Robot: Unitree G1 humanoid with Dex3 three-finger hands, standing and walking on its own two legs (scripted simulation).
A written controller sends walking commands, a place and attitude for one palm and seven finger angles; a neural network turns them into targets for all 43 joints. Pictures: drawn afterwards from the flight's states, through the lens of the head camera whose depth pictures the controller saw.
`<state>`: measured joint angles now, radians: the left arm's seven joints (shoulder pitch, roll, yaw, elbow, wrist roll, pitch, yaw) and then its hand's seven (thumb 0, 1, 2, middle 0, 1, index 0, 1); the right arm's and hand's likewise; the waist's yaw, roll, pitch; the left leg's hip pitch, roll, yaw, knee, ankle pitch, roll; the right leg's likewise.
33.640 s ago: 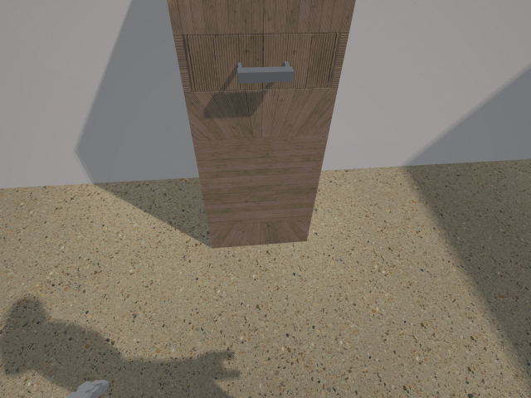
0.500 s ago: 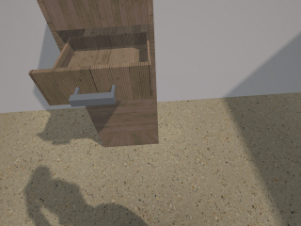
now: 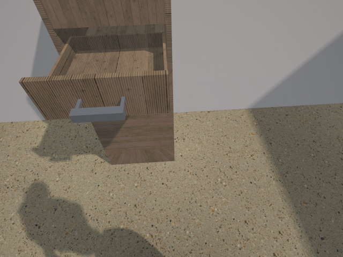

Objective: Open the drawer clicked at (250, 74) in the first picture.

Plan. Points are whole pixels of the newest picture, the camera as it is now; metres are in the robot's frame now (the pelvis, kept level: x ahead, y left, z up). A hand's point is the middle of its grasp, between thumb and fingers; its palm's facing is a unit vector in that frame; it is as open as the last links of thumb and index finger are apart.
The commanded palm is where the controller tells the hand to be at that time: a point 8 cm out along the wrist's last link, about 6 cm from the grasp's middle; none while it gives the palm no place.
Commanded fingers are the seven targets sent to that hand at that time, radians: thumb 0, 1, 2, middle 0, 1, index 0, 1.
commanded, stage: look to check the result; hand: left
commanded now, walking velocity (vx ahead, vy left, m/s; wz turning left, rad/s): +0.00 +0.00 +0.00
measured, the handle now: (99, 107) +0.47 +0.22 +0.08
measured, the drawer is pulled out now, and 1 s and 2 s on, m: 0.30 0.30 0.30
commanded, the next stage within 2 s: stand and wait in 0.48 s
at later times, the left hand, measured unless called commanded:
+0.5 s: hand out of the picture +0.04 +0.17 -0.17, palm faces +0.04 -0.98 -0.22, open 7.4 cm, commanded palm none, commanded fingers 0.00 0.90 0.90 -0.20 -0.30 -0.20 -0.30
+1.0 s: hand out of the picture +0.06 +0.18 -0.17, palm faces +0.03 -0.97 -0.25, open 7.4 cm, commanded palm none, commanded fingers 0.00 0.90 0.90 -0.20 -0.30 -0.20 -0.30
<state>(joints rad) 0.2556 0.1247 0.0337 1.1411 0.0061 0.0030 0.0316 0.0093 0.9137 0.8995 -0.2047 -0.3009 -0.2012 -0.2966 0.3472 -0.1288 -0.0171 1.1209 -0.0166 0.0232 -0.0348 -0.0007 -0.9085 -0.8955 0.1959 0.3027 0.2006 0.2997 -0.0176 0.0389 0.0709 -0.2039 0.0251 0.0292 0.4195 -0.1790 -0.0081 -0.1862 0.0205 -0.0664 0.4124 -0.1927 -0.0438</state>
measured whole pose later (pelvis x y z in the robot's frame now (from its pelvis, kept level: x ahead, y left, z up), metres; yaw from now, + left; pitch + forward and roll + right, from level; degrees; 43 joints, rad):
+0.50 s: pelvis +0.02 +0.00 +0.00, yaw +0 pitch -2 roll +0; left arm 0.24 0.13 0.03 1.15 0.01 -0.01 0.03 0.01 0.91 0.90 -0.20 -0.30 -0.20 -0.30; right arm 0.26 -0.15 -0.01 1.12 -0.01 0.01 -0.04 0.00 -0.91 -0.90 0.20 0.30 0.20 0.30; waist -0.01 0.04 0.07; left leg -0.15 0.03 0.04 0.38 -0.20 -0.02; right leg -0.13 0.03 -0.06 0.38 -0.21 -0.05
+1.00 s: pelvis +0.04 -0.01 +0.00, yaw +0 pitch -2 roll +0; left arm 0.20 0.17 0.03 1.15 0.00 -0.01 0.03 0.01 0.90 0.90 -0.21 -0.30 -0.20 -0.30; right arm 0.24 -0.19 -0.01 1.13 -0.01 0.02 -0.03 0.00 -0.91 -0.90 0.20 0.30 0.20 0.30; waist -0.01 0.04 0.07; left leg -0.12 0.04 0.03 0.36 -0.20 -0.03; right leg -0.10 0.04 -0.06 0.35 -0.21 -0.06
